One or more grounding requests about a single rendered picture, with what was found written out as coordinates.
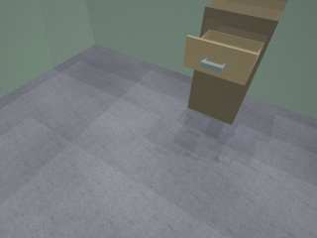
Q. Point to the cabinet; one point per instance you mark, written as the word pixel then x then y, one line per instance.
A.
pixel 255 20

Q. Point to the handle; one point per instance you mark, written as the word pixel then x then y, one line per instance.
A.
pixel 212 65

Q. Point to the drawer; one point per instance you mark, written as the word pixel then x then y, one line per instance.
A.
pixel 239 54

